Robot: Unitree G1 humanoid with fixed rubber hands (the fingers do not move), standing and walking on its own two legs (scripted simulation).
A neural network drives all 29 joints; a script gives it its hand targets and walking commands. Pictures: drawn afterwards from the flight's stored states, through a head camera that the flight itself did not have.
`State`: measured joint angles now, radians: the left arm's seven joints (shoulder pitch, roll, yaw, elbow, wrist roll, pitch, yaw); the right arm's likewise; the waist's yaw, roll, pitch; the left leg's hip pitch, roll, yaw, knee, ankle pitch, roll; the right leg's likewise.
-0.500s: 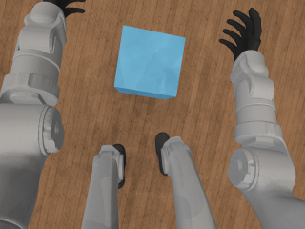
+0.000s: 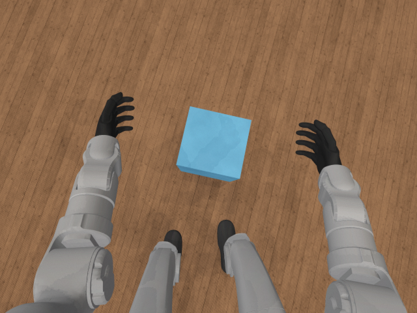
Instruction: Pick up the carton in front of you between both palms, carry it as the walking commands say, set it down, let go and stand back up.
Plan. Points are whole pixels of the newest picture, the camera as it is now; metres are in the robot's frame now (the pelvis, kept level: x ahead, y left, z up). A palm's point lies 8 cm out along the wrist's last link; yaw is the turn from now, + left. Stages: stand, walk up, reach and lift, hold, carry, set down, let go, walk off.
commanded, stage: let go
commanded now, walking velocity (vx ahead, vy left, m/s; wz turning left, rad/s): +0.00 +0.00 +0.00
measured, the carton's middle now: (212, 148) +0.48 -0.06 -0.57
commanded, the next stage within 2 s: stand in 1.10 s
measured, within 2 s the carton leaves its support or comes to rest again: neither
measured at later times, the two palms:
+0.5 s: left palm (53, 218) +0.29 +0.21 -0.02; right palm (376, 256) +0.22 -0.24 +0.00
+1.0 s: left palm (18, 272) +0.23 +0.24 +0.01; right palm (376, 261) +0.21 -0.23 +0.02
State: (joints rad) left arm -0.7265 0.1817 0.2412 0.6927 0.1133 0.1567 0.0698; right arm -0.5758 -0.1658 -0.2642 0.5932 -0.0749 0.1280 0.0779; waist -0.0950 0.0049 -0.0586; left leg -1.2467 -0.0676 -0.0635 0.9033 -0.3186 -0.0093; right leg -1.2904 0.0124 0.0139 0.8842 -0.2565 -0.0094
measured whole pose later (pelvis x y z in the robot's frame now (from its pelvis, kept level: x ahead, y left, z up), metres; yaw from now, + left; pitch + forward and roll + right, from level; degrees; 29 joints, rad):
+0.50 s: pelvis +0.06 +0.00 +0.07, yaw -2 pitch +11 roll +0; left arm 0.05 0.19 0.10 0.53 0.04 0.00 0.00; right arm 0.19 -0.20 -0.03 0.42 0.04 0.01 0.07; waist -0.06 -0.03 -0.01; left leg -0.41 -0.02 -0.06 0.53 -0.31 0.00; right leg -0.46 0.04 0.04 0.52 -0.24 -0.01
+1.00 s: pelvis +0.06 +0.01 +0.08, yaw -3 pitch -5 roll +0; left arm 0.23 0.21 0.03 0.46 -0.01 0.10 -0.03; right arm 0.21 -0.23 -0.03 0.39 -0.03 0.20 0.04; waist 0.00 0.01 0.09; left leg -0.07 -0.04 -0.03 0.47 -0.32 0.03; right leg -0.13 0.03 0.05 0.47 -0.26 0.00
